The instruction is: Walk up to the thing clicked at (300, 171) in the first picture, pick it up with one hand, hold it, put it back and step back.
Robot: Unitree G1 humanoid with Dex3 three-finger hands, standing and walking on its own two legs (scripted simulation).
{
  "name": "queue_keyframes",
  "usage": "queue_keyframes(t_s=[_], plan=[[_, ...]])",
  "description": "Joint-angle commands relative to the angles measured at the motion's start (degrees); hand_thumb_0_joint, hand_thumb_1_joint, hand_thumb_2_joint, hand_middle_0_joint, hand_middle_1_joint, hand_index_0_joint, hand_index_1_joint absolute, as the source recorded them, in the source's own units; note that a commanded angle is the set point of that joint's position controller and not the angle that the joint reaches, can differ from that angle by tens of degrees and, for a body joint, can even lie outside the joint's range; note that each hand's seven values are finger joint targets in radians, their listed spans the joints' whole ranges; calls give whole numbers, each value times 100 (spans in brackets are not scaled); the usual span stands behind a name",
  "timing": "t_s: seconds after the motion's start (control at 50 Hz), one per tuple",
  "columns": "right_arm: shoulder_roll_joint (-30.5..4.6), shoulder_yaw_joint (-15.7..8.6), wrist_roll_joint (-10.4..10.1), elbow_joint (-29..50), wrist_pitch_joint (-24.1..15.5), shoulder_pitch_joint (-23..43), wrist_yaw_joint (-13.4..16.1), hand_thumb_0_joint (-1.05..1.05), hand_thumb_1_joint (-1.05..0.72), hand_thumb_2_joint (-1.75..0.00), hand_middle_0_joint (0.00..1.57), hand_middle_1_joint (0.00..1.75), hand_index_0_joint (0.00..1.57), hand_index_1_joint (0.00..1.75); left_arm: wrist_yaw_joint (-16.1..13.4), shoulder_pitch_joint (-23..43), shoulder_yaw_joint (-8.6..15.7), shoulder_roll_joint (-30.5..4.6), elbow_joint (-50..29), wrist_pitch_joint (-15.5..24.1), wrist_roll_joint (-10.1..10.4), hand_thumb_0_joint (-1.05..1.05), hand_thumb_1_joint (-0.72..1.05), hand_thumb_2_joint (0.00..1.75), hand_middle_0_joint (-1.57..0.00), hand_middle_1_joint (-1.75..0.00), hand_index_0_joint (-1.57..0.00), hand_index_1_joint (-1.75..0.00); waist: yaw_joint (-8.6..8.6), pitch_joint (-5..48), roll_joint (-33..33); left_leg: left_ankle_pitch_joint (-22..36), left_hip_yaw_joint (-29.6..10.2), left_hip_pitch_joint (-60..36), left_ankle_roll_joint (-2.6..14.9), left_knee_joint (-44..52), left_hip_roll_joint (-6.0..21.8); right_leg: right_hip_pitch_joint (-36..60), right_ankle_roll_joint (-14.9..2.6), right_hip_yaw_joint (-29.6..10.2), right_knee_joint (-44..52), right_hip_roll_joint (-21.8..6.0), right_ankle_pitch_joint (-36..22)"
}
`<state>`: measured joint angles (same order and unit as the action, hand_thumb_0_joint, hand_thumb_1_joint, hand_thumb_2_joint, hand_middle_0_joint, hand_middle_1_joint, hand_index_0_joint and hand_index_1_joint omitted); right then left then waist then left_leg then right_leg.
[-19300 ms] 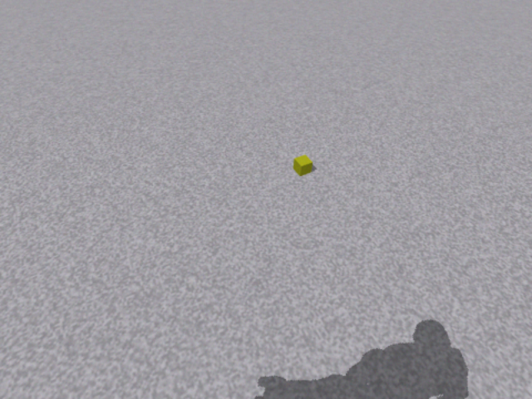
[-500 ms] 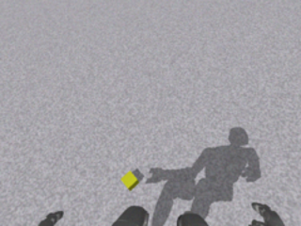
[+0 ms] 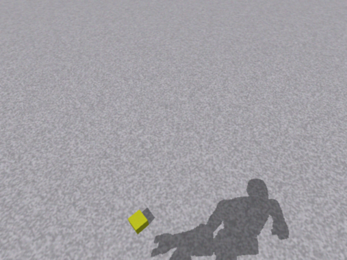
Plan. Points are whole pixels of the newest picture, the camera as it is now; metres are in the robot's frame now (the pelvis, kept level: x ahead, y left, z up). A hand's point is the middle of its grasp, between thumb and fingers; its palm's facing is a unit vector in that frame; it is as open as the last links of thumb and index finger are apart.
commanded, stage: walk up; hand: left
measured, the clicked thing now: (138, 221) +0.44 +0.20 -0.72
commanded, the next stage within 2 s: none
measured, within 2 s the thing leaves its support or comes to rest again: neither
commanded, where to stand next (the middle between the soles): +0.05 -0.01 m, yaw -7 degrees
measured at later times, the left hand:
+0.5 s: hand out of the picture +0.09 +0.34 -0.17, palm faces -0.09 -0.92 -0.38, open 7.3 cm
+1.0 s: hand out of the picture +0.06 +0.30 -0.15, palm faces -0.10 -0.90 -0.43, open 7.4 cm
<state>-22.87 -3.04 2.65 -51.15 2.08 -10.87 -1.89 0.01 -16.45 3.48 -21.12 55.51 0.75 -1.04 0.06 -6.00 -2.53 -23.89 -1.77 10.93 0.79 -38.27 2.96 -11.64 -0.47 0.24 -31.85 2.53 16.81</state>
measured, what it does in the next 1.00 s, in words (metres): steps on the spot: left foot, then right foot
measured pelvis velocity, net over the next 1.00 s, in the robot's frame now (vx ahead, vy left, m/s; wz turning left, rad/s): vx -0.07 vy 0.04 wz -0.07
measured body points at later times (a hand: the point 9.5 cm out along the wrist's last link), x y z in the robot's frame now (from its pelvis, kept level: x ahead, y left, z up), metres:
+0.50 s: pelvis -0.01 +0.06 -0.01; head +0.05 +0.09 +0.43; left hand +0.10 +0.38 -0.14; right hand +0.08 -0.26 -0.11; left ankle +0.10 +0.19 -0.73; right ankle -0.05 -0.10 -0.64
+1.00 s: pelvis -0.07 +0.04 -0.02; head -0.01 +0.02 +0.43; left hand +0.06 +0.35 -0.12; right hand -0.04 -0.28 -0.14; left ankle -0.07 +0.15 -0.73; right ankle -0.07 -0.10 -0.73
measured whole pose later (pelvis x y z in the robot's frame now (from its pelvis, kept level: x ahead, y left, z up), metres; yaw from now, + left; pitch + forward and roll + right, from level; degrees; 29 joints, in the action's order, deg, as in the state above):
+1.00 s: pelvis -0.07 +0.04 -0.02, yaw -4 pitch -1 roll +1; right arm -22.3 -2.7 0.5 -50.8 1.1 -14.5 0.9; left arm -0.2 -10.6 3.2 -22.5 46.3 -0.8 -1.1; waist 0.5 -8.4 -0.9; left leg -23.5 -1.9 17.0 0.9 -40.9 -3.1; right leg -20.2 0.9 -0.5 -44.5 -2.6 23.1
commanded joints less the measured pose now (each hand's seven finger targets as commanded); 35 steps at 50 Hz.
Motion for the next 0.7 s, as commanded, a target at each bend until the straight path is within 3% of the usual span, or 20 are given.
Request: queue_keyframes(t_s=[0.0,0.02,0.08,0.16,0.2,0.24,0.26,0.28,0.3,0.32,0.34,0.4,0.42,0.5,0.54,0.58,0.62,0.64,0.66,0.68], plan=[[-1098,-264,-5,862,-72,231,99,0,-90,-90,20,30,20,30,-225,-698,556,-2331,-487,433,-75,0,90,90,-20,-30,-20,-30,-360,435,773,-1105,-372,2529,188,-1892,-180,1363,-1541,-4003,1598,-2753,92],[-1255,-352,-3,812,-108,280,111,0,-90,-90,20,30,20,30,-203,-574,541,-2238,-548,432,-37,0,90,90,-20,-30,-20,-30,-303,79,702,-994,-544,2464,177,-2007,32,961,-1789,-3884,1596,-2776,65],[-1164,-404,-40,810,-131,173,-29,0,-90,-90,20,30,20,30,-216,-410,381,-1808,-652,504,16,0,90,90,-20,-30,-20,-30,-89,39,702,-297,-508,2365,100,-1881,126,970,-1199,-2115,1406,-1874,-1054],[-811,-320,-185,672,-119,125,-27,0,-90,-90,20,30,20,30,-172,-15,205,-1522,-859,458,-63,0,90,90,-20,-30,-20,-30,9,147,1224,222,3,813,-23,-712,-18,-406,-944,-808,937,-1242,-2558],[-789,-311,-306,546,-211,160,18,0,-90,-90,20,30,20,30,-145,174,176,-1521,-934,294,0,0,90,90,-20,-30,-20,-30,-34,262,1639,858,283,329,-128,-168,-245,-559,-887,-553,397,-1038,-3032],[-887,-373,-313,291,-252,-332,172,0,-90,-90,20,30,20,30,-120,468,188,-1535,-1177,58,56,0,90,90,-20,-30,-20,-30,222,424,1552,1917,554,-397,-107,547,-512,-990,-697,-393,-534,-767,-2625],[-1016,-411,-283,161,-267,-578,262,0,-90,-90,20,30,20,30,-118,486,151,-1324,-1259,-64,90,0,90,90,-20,-30,-20,-30,303,390,1219,2339,599,-513,-136,785,-530,-1188,-499,-405,-981,-484,-1711],[-1333,-473,-224,136,-300,-723,335,0,-90,-90,20,30,20,30,-115,252,91,-1093,-1306,-160,96,0,90,90,-20,-30,-20,-30,334,504,505,3024,-29,-644,7,1066,86,-1428,-337,-491,-1543,-189,-678],[-1772,-531,-159,166,-348,-911,392,0,-90,-90,20,30,20,30,-136,60,97,-942,-1374,-239,115,0,90,90,-20,-30,-20,-30,299,752,-559,3887,-1763,-565,522,1442,1485,-1751,-168,-551,-2567,230,1336],[-2013,-594,-256,323,-335,-554,414,0,-90,-90,20,30,20,30,-186,-229,185,-1236,-1240,-380,100,0,90,90,-20,-30,-20,-30,158,998,-328,3336,-2637,17,1282,1690,2245,-1344,-128,-982,-3634,195,1982],[-2187,-654,-252,434,-335,-188,463,0,-90,-90,20,30,20,30,-220,-248,221,-1384,-1112,-450,71,0,90,90,-20,-30,-20,-30,94,766,-548,2356,-3141,506,1609,1975,2494,-1366,-131,-1134,-4141,75,1978],[-1555,-470,-182,656,-377,362,528,0,-90,-90,20,30,20,30,-125,-542,344,-1476,-894,-452,97,0,90,90,-20,-30,-20,-30,-216,689,-520,2606,-1422,471,1108,1399,1445,-1608,-133,-1307,-4436,-60,1288],[-1591,-489,-191,618,-396,246,545,0,-90,-90,20,30,20,30,-61,-565,381,-1479,-914,-474,75,0,90,90,-20,-30,-20,-30,-217,735,-589,2334,-1222,599,1058,1373,1352,-1484,-115,-1222,-4429,-38,1089],[-1660,-535,-129,598,-435,-89,549,0,-90,-90,20,30,20,30,157,-316,425,-1388,-1126,-501,-42,0,90,90,-20,-30,-20,-30,-53,960,-830,520,-1164,54,1036,1447,1187,-1595,45,-922,-3179,-143,981],[-1738,-554,-63,651,-445,-152,506,0,-90,-90,20,30,20,30,220,-196,451,-1416,-1145,-435,-58,0,90,90,-20,-30,-20,-30,41,965,-1012,-337,-1193,89,1116,1488,1274,-1398,54,-646,-2338,-258,1494],[-1828,-563,5,763,-395,45,421,0,-90,-90,20,30,20,30,260,-497,482,-1406,-1000,-370,-63,0,90,90,-20,-30,-20,-30,-92,946,-1273,-931,-1054,725,1094,1574,1313,-685,-64,-206,-1496,-274,2015],[-1811,-537,30,818,-291,235,366,0,-90,-90,20,30,20,30,239,-1122,535,-1278,-646,-298,-77,0,90,90,-20,-30,-20,-30,-410,762,-1075,-1025,-644,1611,902,1041,1127,363,-227,26,-25,-231,1195],[-1468,-424,14,778,-243,2,349,0,-90,-90,20,30,20,30,207,-1098,611,-1398,-558,-231,-140,0,90,90,-20,-30,-20,-30,-377,544,-277,-1216,-223,2125,638,190,677,654,-247,-179,448,-128,1024],[-1025,-280,-57,842,-240,-69,368,0,-90,-90,20,30,20,30,171,-1011,711,-1731,-665,-207,-226,0,90,90,-20,-30,-20,-30,-446,204,1149,-1392,427,3058,248,-1233,-2,493,-627,-1994,1357,-971,2229],[-845,-213,-179,979,-173,458,460,0,-90,-90,20,30,20,30,112,-26,662,-2257,-1224,-256,-191,0,90,90,-20,-30,-20,-30,-414,-653,1441,-1213,-81,3071,-36,-2036,-663,-1513,-1171,-3503,1671,-2309,874]])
